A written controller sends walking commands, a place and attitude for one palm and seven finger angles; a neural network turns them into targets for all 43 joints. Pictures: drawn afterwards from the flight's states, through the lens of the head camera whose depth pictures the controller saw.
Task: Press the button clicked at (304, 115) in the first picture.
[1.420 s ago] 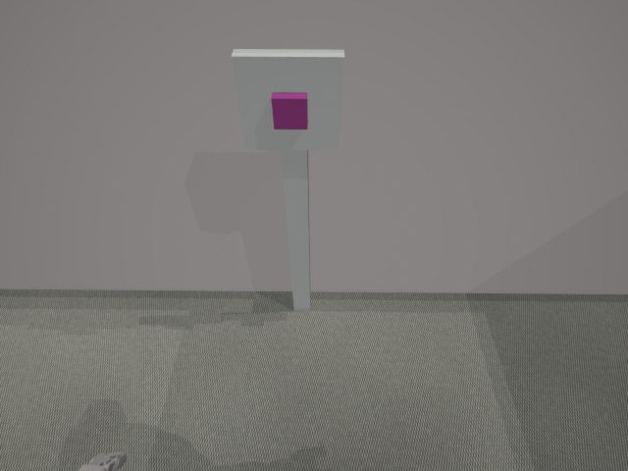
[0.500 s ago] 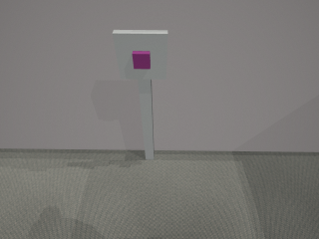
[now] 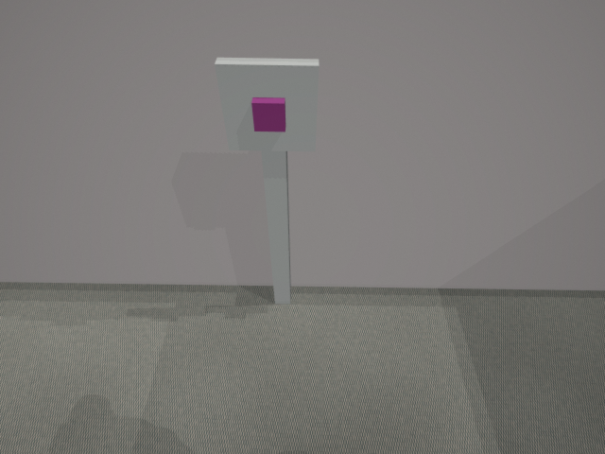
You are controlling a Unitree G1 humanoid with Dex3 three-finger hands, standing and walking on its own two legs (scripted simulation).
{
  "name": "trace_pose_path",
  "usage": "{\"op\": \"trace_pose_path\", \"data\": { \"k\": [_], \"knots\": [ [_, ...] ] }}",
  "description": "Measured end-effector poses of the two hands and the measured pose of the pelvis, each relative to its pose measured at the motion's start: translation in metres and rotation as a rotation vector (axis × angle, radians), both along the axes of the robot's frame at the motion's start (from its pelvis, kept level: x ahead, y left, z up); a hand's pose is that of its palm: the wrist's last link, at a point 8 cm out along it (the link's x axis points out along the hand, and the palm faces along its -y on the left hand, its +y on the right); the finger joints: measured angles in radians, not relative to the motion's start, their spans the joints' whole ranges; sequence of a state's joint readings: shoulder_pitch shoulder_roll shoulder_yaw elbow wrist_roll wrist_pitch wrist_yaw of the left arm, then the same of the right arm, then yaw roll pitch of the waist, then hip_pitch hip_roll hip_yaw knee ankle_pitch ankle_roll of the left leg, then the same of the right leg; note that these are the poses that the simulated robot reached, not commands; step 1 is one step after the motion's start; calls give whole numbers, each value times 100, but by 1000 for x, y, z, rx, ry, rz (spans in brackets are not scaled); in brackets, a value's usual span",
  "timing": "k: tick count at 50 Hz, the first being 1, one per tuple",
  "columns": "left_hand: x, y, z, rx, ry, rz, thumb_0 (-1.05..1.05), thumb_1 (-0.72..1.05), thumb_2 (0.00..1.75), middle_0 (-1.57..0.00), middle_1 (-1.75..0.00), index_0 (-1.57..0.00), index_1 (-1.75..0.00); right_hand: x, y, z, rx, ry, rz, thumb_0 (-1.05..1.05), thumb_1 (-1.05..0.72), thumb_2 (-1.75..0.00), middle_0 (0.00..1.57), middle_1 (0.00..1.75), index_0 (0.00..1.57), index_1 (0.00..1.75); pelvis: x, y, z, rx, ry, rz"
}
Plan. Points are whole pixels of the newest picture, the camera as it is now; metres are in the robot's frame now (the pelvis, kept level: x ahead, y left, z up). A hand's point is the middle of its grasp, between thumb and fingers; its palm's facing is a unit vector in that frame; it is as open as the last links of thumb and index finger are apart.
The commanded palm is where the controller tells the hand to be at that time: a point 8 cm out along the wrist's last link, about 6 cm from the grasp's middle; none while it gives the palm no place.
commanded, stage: look at it before walking up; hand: left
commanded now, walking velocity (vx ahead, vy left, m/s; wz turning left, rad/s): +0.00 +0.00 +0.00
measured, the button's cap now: (269, 114) +0.74 +0.11 +0.07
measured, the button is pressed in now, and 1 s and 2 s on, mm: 0 0 0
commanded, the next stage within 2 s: take the last steps up to it in 0.02 s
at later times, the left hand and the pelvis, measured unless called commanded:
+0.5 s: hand out of the picture +0.01 +0.18 -0.20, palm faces +0.05 -0.98 -0.17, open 7.4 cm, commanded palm none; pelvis +0.06 +0.00 -0.02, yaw +1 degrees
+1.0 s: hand (217, 361) +0.31 +0.18 -0.20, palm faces -0.05 -0.98 -0.21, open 7.3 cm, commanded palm none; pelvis +0.22 -0.01 -0.03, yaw -2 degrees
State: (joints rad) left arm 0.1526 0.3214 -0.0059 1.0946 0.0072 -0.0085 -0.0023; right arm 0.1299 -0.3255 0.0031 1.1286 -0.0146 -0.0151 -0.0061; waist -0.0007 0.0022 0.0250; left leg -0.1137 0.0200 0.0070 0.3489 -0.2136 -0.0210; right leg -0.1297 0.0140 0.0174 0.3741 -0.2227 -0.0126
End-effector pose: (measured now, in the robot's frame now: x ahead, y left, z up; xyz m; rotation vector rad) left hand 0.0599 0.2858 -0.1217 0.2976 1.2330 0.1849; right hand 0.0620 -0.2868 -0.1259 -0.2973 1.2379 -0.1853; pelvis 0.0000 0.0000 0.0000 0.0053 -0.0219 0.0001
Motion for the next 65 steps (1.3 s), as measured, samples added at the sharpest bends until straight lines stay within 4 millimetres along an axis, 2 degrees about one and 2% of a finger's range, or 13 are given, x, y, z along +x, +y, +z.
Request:
{"op": "trace_pose_path", "data": {
  "k": [12,23,26,31,33,35,43,47,51,55,59,62,65],
  "knots": [
    [-10,-2,-5,-10,25,13,0,90,90,-20,-30,-20,-30,-5,8,-4,11,15,-3,0,-90,-90,20,30,20,30,2,2,-1,-1,2,-3],
    [-47,-47,-41,-139,186,92,0,90,90,-20,-30,-20,-30,-31,46,-33,99,154,-78,0,-90,-90,20,30,20,30,46,1,-19,-25,18,-4],
    [-60,-56,-47,-172,234,140,0,90,90,-20,-30,-20,-30,-23,58,-34,98,193,-80,0,-90,-90,20,30,20,30,62,8,-22,-40,21,17],
    [-70,-58,-55,-222,374,161,0,90,90,-20,-30,-20,-30,13,79,-32,82,122,-103,0,-90,-90,20,30,20,30,90,24,-27,-26,13,-22],
    [-56,-55,-53,-227,409,131,0,90,90,-20,-30,-20,-30,18,88,-27,79,96,-134,0,-90,-90,20,30,20,30,102,27,-23,-26,5,-40],
    [-30,-50,-50,-228,391,111,1,90,90,-20,-30,-20,-30,17,97,-21,83,111,-157,0,-90,-90,20,30,20,30,114,27,-17,-31,3,-43],
    [122,-45,-44,-195,155,32,1,93,90,-20,-30,-19,-30,-5,124,-10,152,308,-237,0,-90,-90,20,30,20,30,163,18,-7,-39,9,-48],
    [199,-48,-42,-153,61,-20,1,94,90,-20,-30,-19,-30,-5,121,-15,183,398,-290,0,-90,-90,21,30,20,30,192,5,-15,-32,1,-49],
    [258,-60,-47,-108,-51,-39,1,93,90,-20,-30,-19,-30,13,101,-35,201,462,-305,0,-90,-90,21,30,20,30,227,-12,-34,-15,-10,-30],
    [281,-69,-42,-96,-95,-49,0,92,90,-20,-30,-19,-30,66,68,-48,157,367,-288,0,-90,-90,21,30,20,30,233,-15,-34,-26,-23,-19],
    [282,-73,-37,-104,-104,-34,0,91,90,-20,-30,-19,-30,132,43,-49,108,208,-210,0,-91,-90,20,30,19,30,227,-10,-29,-21,-17,-4],
    [275,-70,-37,-124,-114,-20,0,91,90,-20,-30,-20,-30,175,37,-43,83,87,-149,0,-91,-90,20,30,19,30,218,-3,-29,-20,-16,3],
    [262,-61,-42,-145,-123,0,0,90,90,-20,-30,-20,-30,202,43,-34,64,-13,-96,0,-91,-90,20,30,19,30,209,7,-30,-23,-19,7]
  ]
}}
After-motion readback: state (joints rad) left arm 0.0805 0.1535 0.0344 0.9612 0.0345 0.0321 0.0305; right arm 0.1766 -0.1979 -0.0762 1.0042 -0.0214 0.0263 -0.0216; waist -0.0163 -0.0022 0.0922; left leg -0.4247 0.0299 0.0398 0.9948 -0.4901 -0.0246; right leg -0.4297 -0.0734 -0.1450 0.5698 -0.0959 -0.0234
